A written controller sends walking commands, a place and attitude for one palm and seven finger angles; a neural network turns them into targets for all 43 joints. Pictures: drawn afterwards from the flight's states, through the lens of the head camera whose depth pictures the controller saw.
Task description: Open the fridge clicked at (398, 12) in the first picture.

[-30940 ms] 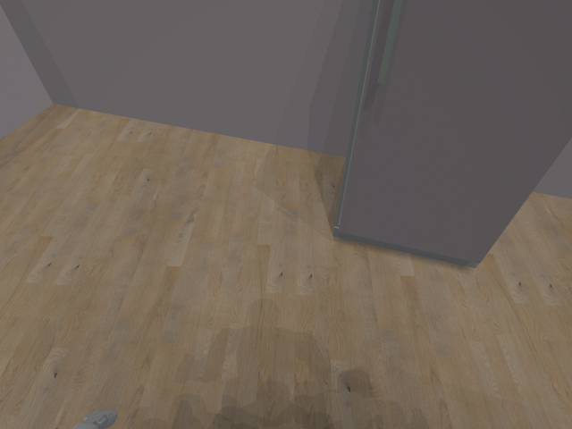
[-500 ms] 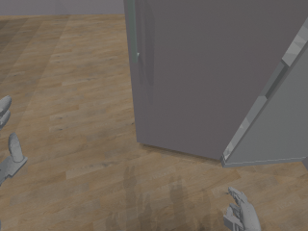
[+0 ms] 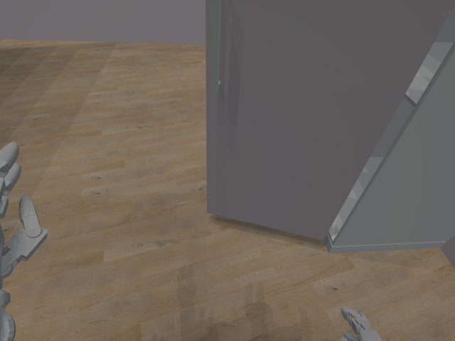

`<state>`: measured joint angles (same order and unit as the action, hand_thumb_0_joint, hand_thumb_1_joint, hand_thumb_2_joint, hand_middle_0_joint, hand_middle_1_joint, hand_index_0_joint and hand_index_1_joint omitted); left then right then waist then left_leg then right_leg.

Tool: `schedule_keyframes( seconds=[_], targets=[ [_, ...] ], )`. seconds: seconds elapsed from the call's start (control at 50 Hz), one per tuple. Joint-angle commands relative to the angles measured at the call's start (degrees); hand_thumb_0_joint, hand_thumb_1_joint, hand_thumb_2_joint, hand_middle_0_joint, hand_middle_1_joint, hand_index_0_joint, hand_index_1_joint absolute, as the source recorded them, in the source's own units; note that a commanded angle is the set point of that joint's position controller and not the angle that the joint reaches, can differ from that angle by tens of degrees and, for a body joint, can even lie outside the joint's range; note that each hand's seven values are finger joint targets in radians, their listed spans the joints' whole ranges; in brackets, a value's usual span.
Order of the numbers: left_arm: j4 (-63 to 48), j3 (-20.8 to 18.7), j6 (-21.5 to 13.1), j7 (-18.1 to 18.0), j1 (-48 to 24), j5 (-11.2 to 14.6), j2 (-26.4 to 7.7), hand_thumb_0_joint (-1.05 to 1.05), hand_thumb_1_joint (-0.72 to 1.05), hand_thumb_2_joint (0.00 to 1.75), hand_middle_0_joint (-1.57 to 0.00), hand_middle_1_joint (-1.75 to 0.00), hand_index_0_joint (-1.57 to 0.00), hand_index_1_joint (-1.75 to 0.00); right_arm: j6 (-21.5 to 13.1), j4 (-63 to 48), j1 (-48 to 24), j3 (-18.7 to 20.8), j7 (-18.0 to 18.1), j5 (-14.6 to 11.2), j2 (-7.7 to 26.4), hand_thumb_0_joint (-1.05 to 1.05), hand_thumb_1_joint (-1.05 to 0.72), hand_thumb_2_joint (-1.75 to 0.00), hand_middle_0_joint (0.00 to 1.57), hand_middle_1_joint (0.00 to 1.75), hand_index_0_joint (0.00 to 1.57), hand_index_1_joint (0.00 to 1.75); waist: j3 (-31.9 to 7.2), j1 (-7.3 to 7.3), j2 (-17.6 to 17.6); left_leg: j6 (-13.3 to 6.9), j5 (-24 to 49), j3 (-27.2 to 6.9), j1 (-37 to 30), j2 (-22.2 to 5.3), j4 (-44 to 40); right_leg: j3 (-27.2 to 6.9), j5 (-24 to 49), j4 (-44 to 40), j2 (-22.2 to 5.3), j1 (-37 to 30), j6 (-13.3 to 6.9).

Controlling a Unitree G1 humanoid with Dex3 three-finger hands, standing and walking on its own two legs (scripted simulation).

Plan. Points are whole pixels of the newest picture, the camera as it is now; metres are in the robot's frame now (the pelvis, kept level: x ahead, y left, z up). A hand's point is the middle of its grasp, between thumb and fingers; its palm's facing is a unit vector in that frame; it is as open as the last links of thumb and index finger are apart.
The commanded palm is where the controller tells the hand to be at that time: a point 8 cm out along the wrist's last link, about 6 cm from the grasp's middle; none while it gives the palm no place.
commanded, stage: stop stepping back and stand still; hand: left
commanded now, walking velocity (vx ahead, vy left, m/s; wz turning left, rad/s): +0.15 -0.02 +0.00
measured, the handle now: (217, 37) +0.82 +0.06 +0.20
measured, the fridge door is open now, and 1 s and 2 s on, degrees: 71 71 71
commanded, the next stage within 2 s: let the arm hang, fingers relaxed in 0.12 s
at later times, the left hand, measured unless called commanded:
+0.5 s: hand out of the picture +0.11 +0.15 -0.15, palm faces -0.04 -0.99 -0.13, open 7.3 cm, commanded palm none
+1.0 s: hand out of the picture +0.04 +0.22 -0.15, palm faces -0.06 -0.96 -0.28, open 7.4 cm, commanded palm none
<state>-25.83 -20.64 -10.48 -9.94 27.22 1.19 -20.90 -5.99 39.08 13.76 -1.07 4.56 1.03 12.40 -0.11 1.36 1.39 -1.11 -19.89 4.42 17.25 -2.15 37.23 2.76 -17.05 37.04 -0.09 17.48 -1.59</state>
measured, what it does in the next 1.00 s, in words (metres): stands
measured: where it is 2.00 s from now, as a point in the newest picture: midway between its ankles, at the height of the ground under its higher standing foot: outside the picture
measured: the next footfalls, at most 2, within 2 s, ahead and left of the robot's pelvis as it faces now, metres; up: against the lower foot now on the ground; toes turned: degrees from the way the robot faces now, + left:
none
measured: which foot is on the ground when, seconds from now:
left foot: down 0.00-1.00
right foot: down 0.00-1.00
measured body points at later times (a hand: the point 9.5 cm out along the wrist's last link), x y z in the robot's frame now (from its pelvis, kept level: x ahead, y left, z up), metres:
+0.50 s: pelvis +0.01 +0.00 +0.00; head +0.02 +0.01 +0.45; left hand +0.11 +0.20 -0.14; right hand +0.08 -0.26 -0.12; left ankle +0.03 +0.12 -0.72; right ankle +0.01 -0.11 -0.72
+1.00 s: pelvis +0.01 +0.02 +0.02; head +0.02 +0.00 +0.47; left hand +0.05 +0.27 -0.13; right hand +0.01 -0.21 -0.14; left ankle +0.03 +0.12 -0.72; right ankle +0.01 -0.11 -0.72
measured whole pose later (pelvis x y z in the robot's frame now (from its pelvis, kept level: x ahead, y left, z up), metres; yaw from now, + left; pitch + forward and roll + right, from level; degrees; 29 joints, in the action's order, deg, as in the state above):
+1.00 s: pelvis +0.01 +0.02 +0.02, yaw -2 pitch -2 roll +0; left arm 63.9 0.3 0.4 -1.8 13.1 -1.1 -12.4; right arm 1.1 63.6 14.0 0.2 0.8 1.1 10.0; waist 2.2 0.8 -1.9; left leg -1.1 -11.8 7.4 10.3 -1.9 23.5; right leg 3.2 -11.8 22.7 -1.4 9.4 0.4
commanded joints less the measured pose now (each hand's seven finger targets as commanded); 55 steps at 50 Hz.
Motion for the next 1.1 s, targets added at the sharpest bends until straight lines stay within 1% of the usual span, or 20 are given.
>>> schedule_keyframes(
  seconds=[0.0,0.04,0.08,0.14,0.18,0.2,0.22,0.24,0.26,0.3,0.34,0.4,0.44,0.48,0.54,0.58,0.72,0.78,0.92,1.08],
  targets=[
    [-17.2,-10.7,-5.2,-1.7,-2.4,0.0,-13.5,0.00,0.90,0.90,-0.20,-0.30,-0.20,-0.30,-3.0,-11.0,-8.0,2.6,1.4,0.0,6.7,0.00,-0.90,-0.90,0.20,0.30,0.20,0.30,0.9,-0.75,-20.0,-8.0,-22.8,-25.9,-0.2,-16.5,-28.2,0.0,-12.9,15.0,1.8,9.3,1.1],
    [-16.8,-11.7,-5.3,-1.5,-4.2,-0.6,-14.4,0.00,0.90,0.90,-0.20,-0.30,-0.20,-0.30,-3.9,-10.9,-7.7,3.0,1.3,0.1,6.3,0.00,-0.90,-0.90,0.20,0.30,0.20,0.30,1.9,-0.99,-16.8,-8.4,-24.6,-25.7,4.4,-16.5,-29.1,-1.9,-11.1,19.5,0.0,7.6,1.0],
    [-12.5,-9.9,-4.5,-1.4,-1.9,-0.1,-11.8,0.00,0.90,0.90,-0.20,-0.30,-0.20,-0.30,-4.3,-10.0,-6.6,2.7,1.0,0.0,6.1,0.00,-0.90,-0.90,0.20,0.30,0.20,0.30,1.7,-1.25,-11.8,-7.3,-12.9,-17.7,2.5,-14.5,-25.3,-0.3,-10.6,10.3,-1.0,4.1,1.5],
    [-8.8,-8.0,-3.4,-1.5,-0.6,0.3,-10.2,0.00,0.90,0.90,-0.20,-0.30,-0.20,-0.30,-4.8,-9.9,-5.9,2.5,0.9,-0.9,6.7,0.00,-0.90,-0.90,0.20,0.30,0.20,0.30,0.6,-1.22,-10.9,-3.6,-7.3,-9.4,1.8,-10.4,-20.6,3.4,-5.6,-6.5,0.4,-3.9,1.8],
    [-8.1,-7.2,-3.2,-1.2,-1.8,0.2,-10.1,0.00,0.90,0.90,-0.20,-0.30,-0.20,-0.30,-4.3,-10.4,-5.4,2.8,0.9,-1.1,7.0,0.00,-0.90,-0.90,0.20,0.30,0.20,0.30,-1.1,-0.85,-5.4,-1.9,-2.6,-4.9,3.6,-6.8,-12.5,-2.1,0.0,-14.5,-2.6,-8.5,-0.2],
    [33.2,12.8,6.7,7.2,1.1,-4.6,-0.8,0.00,0.90,0.90,-0.20,-0.30,-0.20,-0.30,-3.6,0.5,-5.7,6.0,-4.5,-0.4,13.2,0.00,-0.90,-0.90,0.20,0.30,0.20,0.30,-4.1,0.23,5.1,0.6,7.6,-0.6,7.3,-4.1,4.7,-8.6,31.7,-8.4,-13.6,-6.9,-2.6],
    [34.1,13.9,10.6,8.5,-1.0,-3.5,0.0,0.00,0.90,0.90,-0.20,-0.30,-0.20,-0.30,0.2,-2.1,-2.6,4.9,-4.9,-1.3,6.8,0.00,-0.90,-0.90,0.20,0.30,0.20,0.30,-6.9,1.01,9.4,2.2,-3.3,-1.1,6.8,-2.5,3.4,-12.8,41.2,-8.2,-16.9,-6.6,-5.0],
    [35.0,14.0,11.0,9.2,-3.3,-3.4,0.2,0.00,0.90,0.90,-0.20,-0.30,-0.20,-0.30,1.0,-1.5,-0.6,4.5,-4.6,-1.1,6.4,0.00,-0.90,-0.90,0.20,0.30,0.20,0.30,-6.7,2.42,9.8,2.3,-4.8,-1.5,4.4,-1.5,2.6,-11.9,38.9,-8.6,-16.8,-4.5,-4.9],
    [36.3,14.8,10.8,9.2,-6.5,-3.0,1.4,0.00,0.90,0.90,-0.20,-0.30,-0.20,-0.30,2.2,0.1,1.0,4.8,-4.5,-0.6,6.7,0.00,-0.90,-0.90,0.20,0.30,0.20,0.30,-6.0,1.86,12.4,2.1,-4.0,-1.9,3.7,-1.2,4.2,-9.6,26.2,-9.8,-15.2,-1.6,-5.0],
    [41.8,15.3,10.4,8.9,-9.5,-2.8,-0.1,0.00,0.90,0.90,-0.20,-0.30,-0.20,-0.30,4.8,-1.0,-0.6,4.3,-4.9,0.3,7.9,0.00,-0.90,-0.90,0.20,0.30,0.20,0.30,-0.4,0.30,18.0,1.2,-1.9,-1.4,5.7,-0.2,6.4,-8.1,24.5,-10.2,-13.8,-0.5,-5.6],
    [48.5,16.0,10.5,8.4,-12.7,-3.1,-2.2,0.00,0.90,0.90,-0.20,-0.30,-0.20,-0.30,5.9,0.0,-1.3,4.6,-5.0,0.7,8.5,0.00,-0.90,-0.90,0.20,0.30,0.20,0.30,0.5,0.27,16.8,0.9,2.3,-1.8,4.6,-0.1,2.1,-7.0,29.1,-8.8,-13.1,-2.9,-5.4],
    [56.6,17.7,11.2,8.3,-14.8,-2.6,-0.9,0.00,0.90,0.90,-0.20,-0.30,-0.20,-0.30,6.4,3.4,-1.8,3.6,-4.5,1.1,8.9,0.00,-0.90,-0.90,0.20,0.30,0.20,0.30,0.6,-0.43,4.2,-0.3,18.0,-6.0,-2.5,-4.3,-7.5,-4.4,12.3,-8.2,-7.4,0.0,-0.6],
    [62.5,18.2,11.4,8.4,-14.9,-2.5,-1.1,0.00,0.90,0.90,-0.20,-0.30,-0.20,-0.30,6.4,5.5,-4.2,3.0,-4.6,1.0,9.1,0.00,-0.90,-0.90,0.20,0.30,0.20,0.30,2.6,-1.55,-8.3,-0.8,13.1,-7.3,1.1,-5.7,-12.7,-3.4,2.3,-9.5,-5.3,-2.8,0.5],
    [68.3,18.5,11.1,8.5,-12.8,-2.3,-0.3,0.00,0.90,0.90,-0.20,-0.30,-0.20,-0.30,6.5,8.2,-4.4,2.6,-4.2,0.8,7.9,0.00,-0.90,-0.90,0.20,0.30,0.20,0.30,2.0,-2.21,-12.2,-0.7,8.5,-6.5,2.3,-5.4,-15.1,-3.6,2.8,-11.5,-5.0,-6.4,0.2],
    [72.7,17.7,10.1,8.2,-11.6,-2.6,1.9,0.00,0.90,0.90,-0.20,-0.30,-0.20,-0.30,6.1,10.4,-1.4,3.0,-3.5,0.9,6.3,0.00,-0.90,-0.90,0.20,0.30,0.20,0.30,-5.4,-1.55,-11.2,-0.4,13.7,-5.2,-3.9,-4.9,-12.6,-3.8,10.8,-13.3,-6.0,-10.1,-0.9],
    [75.1,18.5,10.0,8.3,-12.8,-2.3,1.8,0.00,0.90,0.90,-0.20,-0.30,-0.20,-0.30,6.3,12.5,-0.1,2.9,-3.4,0.6,5.9,0.00,-0.90,-0.90,0.20,0.30,0.20,0.30,-6.0,-1.08,-10.6,-0.3,12.4,-4.9,-4.8,-5.4,-13.6,-3.6,10.0,-14.8,-6.3,-10.4,-0.8],
    [82.5,19.5,10.0,8.4,-14.3,-2.1,1.7,0.00,0.90,0.90,-0.20,-0.30,-0.20,-0.30,6.6,17.3,1.4,3.0,-3.2,0.2,6.0,0.00,-0.90,-0.90,0.20,0.30,0.20,0.30,2.0,-0.52,-1.9,-0.1,8.7,-4.8,-5.0,-5.7,-17.5,-4.5,6.8,-19.4,-6.3,-6.1,-0.6],
    [84.7,19.8,9.9,8.3,-13.8,-2.1,1.8,0.00,0.90,0.90,-0.20,-0.30,-0.20,-0.30,6.6,19.3,2.5,3.0,-3.2,0.1,5.6,0.00,-0.90,-0.90,0.20,0.30,0.20,0.30,1.7,-0.48,0.3,-0.1,9.7,-4.1,-6.7,-5.6,-17.9,-4.6,7.2,-19.8,-6.5,-6.0,-0.4],
    [87.5,20.2,9.8,7.9,-12.8,-2.1,2.5,0.00,0.90,0.90,-0.20,-0.30,-0.20,-0.30,6.5,22.5,2.9,2.7,-3.3,0.0,4.1,0.00,-0.90,-0.90,0.20,0.30,0.20,0.30,2.7,-0.60,2.1,-0.3,11.2,-3.6,-7.9,-5.5,-18.8,-4.6,8.2,-19.6,-6.5,-5.2,0.2],
    [88.9,20.0,9.8,7.7,-12.1,-2.2,3.5,0.00,0.90,0.90,-0.20,-0.30,-0.20,-0.30,6.2,24.5,3.1,2.4,-3.2,0.0,2.7,0.00,-0.90,-0.90,0.20,0.30,0.20,0.30,3.5,-0.90,-1.7,-0.3,10.9,-3.4,-7.0,-5.3,-20.0,-4.6,7.8,-19.1,-6.5,-5.7,0.2]
  ],
)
